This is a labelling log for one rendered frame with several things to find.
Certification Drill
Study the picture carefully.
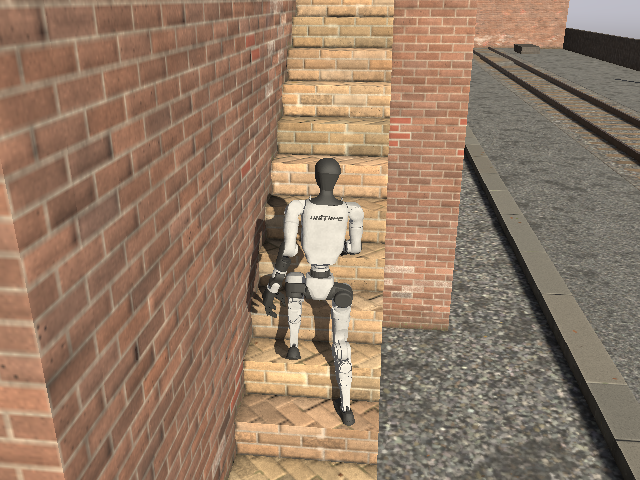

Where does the right robot upper arm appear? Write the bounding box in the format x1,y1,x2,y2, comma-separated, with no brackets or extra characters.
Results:
345,202,364,253

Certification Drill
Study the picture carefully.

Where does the left robot upper arm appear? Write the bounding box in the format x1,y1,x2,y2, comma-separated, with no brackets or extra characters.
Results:
283,200,305,257

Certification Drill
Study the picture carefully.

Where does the left robot hand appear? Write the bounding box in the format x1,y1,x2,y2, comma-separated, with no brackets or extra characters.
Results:
262,288,286,318

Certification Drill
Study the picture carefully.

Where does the robot right forearm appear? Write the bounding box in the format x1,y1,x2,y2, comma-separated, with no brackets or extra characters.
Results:
342,242,362,255

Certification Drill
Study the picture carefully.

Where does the robot right thigh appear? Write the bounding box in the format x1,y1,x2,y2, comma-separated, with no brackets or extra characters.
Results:
331,282,353,361

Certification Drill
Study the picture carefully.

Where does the robot head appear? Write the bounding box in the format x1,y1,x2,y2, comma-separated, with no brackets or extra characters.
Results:
309,158,343,206

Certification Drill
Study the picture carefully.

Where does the robot left forearm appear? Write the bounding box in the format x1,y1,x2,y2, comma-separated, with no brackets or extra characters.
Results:
267,241,291,293

